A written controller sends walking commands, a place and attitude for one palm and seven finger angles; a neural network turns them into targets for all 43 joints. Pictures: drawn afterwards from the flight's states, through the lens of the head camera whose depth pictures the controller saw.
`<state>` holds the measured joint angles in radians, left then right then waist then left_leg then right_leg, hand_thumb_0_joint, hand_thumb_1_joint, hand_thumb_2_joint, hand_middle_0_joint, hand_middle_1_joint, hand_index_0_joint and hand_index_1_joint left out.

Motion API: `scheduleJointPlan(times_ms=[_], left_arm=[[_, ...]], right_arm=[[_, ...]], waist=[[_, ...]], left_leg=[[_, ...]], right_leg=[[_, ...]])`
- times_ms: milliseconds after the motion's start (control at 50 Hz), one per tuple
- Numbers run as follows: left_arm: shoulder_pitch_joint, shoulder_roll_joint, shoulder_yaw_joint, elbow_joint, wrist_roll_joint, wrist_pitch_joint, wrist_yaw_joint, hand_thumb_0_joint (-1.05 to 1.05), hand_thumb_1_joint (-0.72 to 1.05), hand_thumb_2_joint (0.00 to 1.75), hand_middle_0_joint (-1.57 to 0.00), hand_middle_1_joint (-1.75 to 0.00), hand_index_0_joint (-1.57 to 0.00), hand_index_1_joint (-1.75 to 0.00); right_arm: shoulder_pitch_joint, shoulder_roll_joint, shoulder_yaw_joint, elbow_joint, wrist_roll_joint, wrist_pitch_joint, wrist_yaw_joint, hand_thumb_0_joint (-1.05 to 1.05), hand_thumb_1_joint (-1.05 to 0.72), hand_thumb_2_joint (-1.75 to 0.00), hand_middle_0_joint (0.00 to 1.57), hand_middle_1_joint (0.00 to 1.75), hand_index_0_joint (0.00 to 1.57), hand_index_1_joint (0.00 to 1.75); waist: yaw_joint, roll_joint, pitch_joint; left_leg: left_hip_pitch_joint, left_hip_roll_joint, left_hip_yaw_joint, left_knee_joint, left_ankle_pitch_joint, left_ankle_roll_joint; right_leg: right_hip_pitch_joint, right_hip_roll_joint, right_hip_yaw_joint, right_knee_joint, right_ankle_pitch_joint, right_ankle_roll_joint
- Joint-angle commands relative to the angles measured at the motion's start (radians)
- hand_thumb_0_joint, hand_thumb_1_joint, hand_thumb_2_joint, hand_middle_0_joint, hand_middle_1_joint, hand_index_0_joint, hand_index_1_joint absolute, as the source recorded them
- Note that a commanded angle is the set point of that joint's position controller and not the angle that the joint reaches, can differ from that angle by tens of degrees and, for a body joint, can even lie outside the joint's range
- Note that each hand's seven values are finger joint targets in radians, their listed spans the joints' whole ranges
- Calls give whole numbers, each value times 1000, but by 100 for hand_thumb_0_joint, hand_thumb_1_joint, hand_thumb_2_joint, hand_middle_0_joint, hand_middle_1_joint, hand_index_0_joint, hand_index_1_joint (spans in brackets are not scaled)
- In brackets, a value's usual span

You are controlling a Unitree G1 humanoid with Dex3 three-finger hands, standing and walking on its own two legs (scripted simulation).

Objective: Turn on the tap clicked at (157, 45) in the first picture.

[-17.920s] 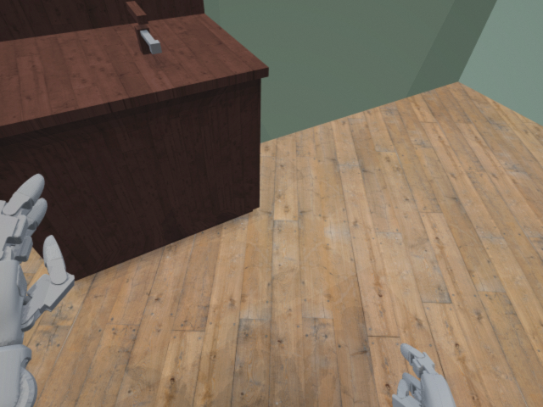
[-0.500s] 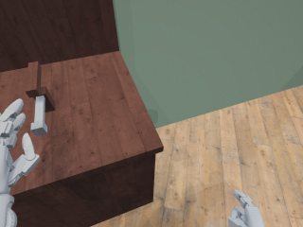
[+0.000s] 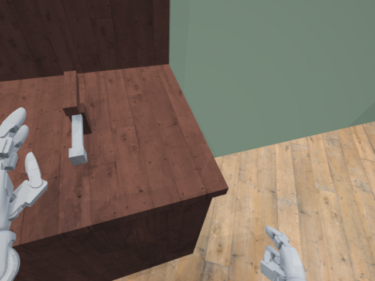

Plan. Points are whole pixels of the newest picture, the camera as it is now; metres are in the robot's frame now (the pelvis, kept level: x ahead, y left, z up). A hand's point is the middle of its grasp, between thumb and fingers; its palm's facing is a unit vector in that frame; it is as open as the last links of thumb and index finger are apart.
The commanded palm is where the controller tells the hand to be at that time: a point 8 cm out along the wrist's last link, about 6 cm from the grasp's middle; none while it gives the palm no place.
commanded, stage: come to a stop and stand still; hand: left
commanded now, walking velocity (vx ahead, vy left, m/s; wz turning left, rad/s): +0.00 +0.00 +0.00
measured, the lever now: (78, 155) +0.33 +0.27 +0.07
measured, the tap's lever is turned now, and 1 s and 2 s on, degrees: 0 0 0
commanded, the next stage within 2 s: look again from close up in 0.20 s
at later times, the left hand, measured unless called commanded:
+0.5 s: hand (67, 179) +0.23 +0.22 +0.16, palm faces +0.26 -0.88 -0.41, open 7.4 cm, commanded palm +0.17 +0.27 +0.17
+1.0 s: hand (63, 189) +0.22 +0.23 +0.14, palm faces +0.25 -0.88 -0.41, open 7.4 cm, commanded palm +0.16 +0.28 +0.17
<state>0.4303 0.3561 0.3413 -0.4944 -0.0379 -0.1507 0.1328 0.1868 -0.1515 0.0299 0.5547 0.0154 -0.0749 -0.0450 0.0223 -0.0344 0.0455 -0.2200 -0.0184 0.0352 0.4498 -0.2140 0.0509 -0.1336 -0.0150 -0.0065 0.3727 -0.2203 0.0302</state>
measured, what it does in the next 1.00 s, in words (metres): stands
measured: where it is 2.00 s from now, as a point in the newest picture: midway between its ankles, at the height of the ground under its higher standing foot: outside the picture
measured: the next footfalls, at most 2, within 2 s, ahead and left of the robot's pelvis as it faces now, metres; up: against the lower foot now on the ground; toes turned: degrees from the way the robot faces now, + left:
none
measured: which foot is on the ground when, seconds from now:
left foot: down 0.00-1.00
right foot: down 0.00-1.00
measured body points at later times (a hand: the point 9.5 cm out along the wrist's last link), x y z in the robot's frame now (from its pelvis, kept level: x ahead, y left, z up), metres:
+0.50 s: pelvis -0.01 +0.00 +0.00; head +0.02 +0.01 +0.44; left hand +0.21 +0.26 +0.18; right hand +0.16 -0.23 -0.08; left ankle +0.02 +0.08 -0.74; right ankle -0.01 -0.14 -0.74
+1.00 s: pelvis -0.01 +0.00 +0.00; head +0.01 +0.01 +0.44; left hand +0.20 +0.27 +0.16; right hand +0.17 -0.22 -0.07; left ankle +0.02 +0.08 -0.74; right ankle -0.01 -0.14 -0.74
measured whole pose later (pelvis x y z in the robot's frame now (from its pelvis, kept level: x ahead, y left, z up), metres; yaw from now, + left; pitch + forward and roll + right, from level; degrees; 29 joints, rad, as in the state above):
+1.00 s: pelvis -0.01 +0.00 +0.00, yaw -3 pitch +0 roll -1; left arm 0.47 0.36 0.32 -0.43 -0.03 -0.23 0.07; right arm 0.19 -0.18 0.01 0.55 0.02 -0.14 -0.01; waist -0.01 0.00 0.04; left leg -0.26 -0.01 0.08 0.49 -0.23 0.06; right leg -0.21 -0.01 0.04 0.45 -0.24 0.04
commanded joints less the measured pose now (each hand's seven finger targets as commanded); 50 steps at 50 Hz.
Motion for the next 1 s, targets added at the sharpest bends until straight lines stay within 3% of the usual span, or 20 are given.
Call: scheduleJointPlan(times_ms=[0, 200, 220, 240, 260, 300, 360, 440, 460, 500, 560, 680, 700, 720, 740, 760, 800, 920, 960, 980], left_arm=[[-72, 147, 91, -230, -6, -71, 10, 0, 90, 90, -20, -30, -20, -30], [-70, 154, 94, -241, -2, -78, 13, 0, 90, 90, -20, -30, -20, -30], [-1122, 960, 674, -436, 169, -189, 8, 0, 90, 90, -20, -30, -20, -30], [-522, 331, 274, 155, 64, -161, -41, 0, 90, 90, -20, -30, -20, -30], [-315, 258, 217, 58, 7, -137, -31, 0, 90, 90, -20, -30, -20, -30], [-281, 198, 127, -19, 10, -143, -48, 0, 90, 90, -20, -30, -20, -30], [-30, 81, 33, -120, -8, -135, -58, 0, 90, 90, -20, -30, -20, -30], [12, 191, 143, -150, -5, -130, -42, 0, 90, 90, -20, -30, -20, -30], [1, 258, 219, -141, -5, -127, -26, 0, 90, 90, -20, -30, -20, -30], [-37, 235, 222, -121, -17, -138, -28, 0, 90, 90, -20, -30, -20, -30], [-162, 275, 237, -170, -12, -150, -23, 0, 90, 90, -20, -30, -20, -30], [-166, 144, 87, -187, 1, -148, -28, 0, 90, 90, -20, -30, -20, -30], [-1086, 926, 638, -442, 149, -250, -31, 0, 90, 90, -20, -30, -20, -30], [-427, 240, 194, 204, 45, -190, -70, 0, 90, 90, -20, -30, -20, -30], [-216, 162, 117, 27, 6, -181, -58, 0, 90, 90, -20, -30, -20, -30], [-122, 0, 1, 103, -7, -146, -52, 0, 90, 90, -20, -30, -20, -30], [-120, 96, 37, -77, -1, -153, -44, 0, 90, 90, -20, -30, -20, -30], [-17, 220, 192, -132, -22, -140, -18, 0, 90, 90, -20, -30, -20, -30], [-78, 283, 253, -184, -25, -146, -9, 0, 90, 90, -20, -30, -20, -30], [-99, 247, 227, -184, -26, -151, -11, 0, 90, 90, -20, -30, -20, -30]], right_arm=[[-67, -151, -63, -143, 0, -52, -6, 0, -90, -90, 20, 30, 20, 30], [-68, -156, -71, -137, 3, -55, -4, 0, -90, -90, 20, 30, 20, 30], [17, -191, -54, -122, -63, -113, 11, 0, -90, -90, 20, 30, 20, 30], [-53, -78, -26, -42, -34, -117, 15, 0, -90, -90, 20, 30, 20, 30], [-52, -136, -77, -83, 5, -104, 24, 0, -90, -90, 20, 30, 20, 30], [-27, -178, -93, -123, 0, -123, 39, 0, -90, -90, 20, 30, 20, 30], [-66, -163, -84, -144, 15, -120, 78, 0, -90, -90, 20, 30, 20, 30], [-82, -179, -81, -160, 5, -107, 55, 0, -90, -90, 20, 30, 20, 30], [-95, -178, -77, -155, 4, -96, 41, 0, -90, -90, 20, 30, 20, 30], [-90, -169, -75, -164, 0, -87, 20, 0, -90, -90, 20, 30, 20, 30], [-106, -173, -71, -155, -1, -90, -2, 0, -90, -90, 20, 30, 20, 30], [-75, -178, -76, -132, -4, -134, 6, 0, -90, -90, 20, 30, 20, 30], [34, -194, -66, -105, -72, -167, 24, 0, -90, -90, 20, 30, 20, 30], [-49, -98, -41, -31, -28, -164, 28, 0, -90, -90, 20, 30, 20, 30], [-42, -163, -86, -116, -2, -167, 27, 0, -90, -90, 20, 30, 20, 30], [-42, -155, -93, -117, 19, -169, 36, 0, -90, -90, 20, 30, 20, 30], [-31, -187, -101, -124, 8, -152, 53, 0, -90, -90, 20, 30, 20, 30], [-85, -170, -78, -167, 4, -109, 29, 0, -90, -90, 20, 30, 20, 30], [-106, -171, -74, -166, 3, -102, 9, 0, -90, -90, 20, 30, 20, 30], [-99, -168, -72, -162, -1, -103, 4, 0, -90, -90, 20, 30, 20, 30]], waist=[[-14, 130, -134], [-15, 127, -144], [9, 34, 37], [4, 51, -174], [23, 187, -202], [15, 249, -275], [23, 145, -260], [14, -53, -159], [15, -55, -139], [3, -32, -114], [-2, 106, -96], [2, 107, -153], [35, 11, -36], [-2, 23, -194], [29, 110, -166], [6, 208, -224], [11, 275, -237], [8, -93, -139], [3, -40, -125], [-3, 8, -130]], left_leg=[[20, 140, -136, -140, 82, -29], [32, 135, -131, -123, 120, -37], [-145, 146, -85, 27, 231, -12], [79, 91, -108, -40, 331, -23], [147, 102, -67, -45, 385, -68], [151, 125, -73, -7, 368, -30], [104, 123, -55, -13, 291, -19], [3, 94, -47, -41, 41, -33], [4, 89, -44, -51, 0, -35], [-9, 81, -52, -64, -36, -26], [0, 92, -54, -86, -63, -17], [81, 81, -44, -57, 32, -13], [-34, 105, -48, 42, 124, -19], [91, 46, -65, -7, 202, -27], [127, 78, -44, -18, 261, -35], [168, 95, -28, -28, 295, -40], [118, 137, -79, -49, 332, -25], [-43, 103, -81, -78, 4, -24], [-14, 90, -74, -81, -29, -24], [-18, 92, -82, -92, -41, -20]], right_leg=[[61, -32, 18, -4, 142, -48], [67, -39, 14, -2, 162, -50], [-164, -60, 59, -21, 145, -68], [-143, -65, 58, 45, 162, -94], [-43, -15, 9, 104, 193, -85], [-40, -36, 68, 97, 174, -70], [3, -36, 60, 73, 202, -54], [-32, -41, 73, -4, 96, -51], [-61, -42, 76, -18, 51, -51], [-77, -39, 83, -29, 8, -55], [-78, -33, 83, -20, 12, -53], [-38, -30, 81, -31, 124, -54], [-202, -61, 138, -85, 232, -60], [-111, -76, 133, 23, 246, -111], [-59, -54, 148, -2, 284, -81], [-27, -46, 112, 67, 256, -82], [-31, -36, 71, 112, 160, -63], [-18, -35, 62, 15, 69, -44], [-54, -37, 78, -5, 40, -47], [-43, -38, 70, 4, 30, -50]])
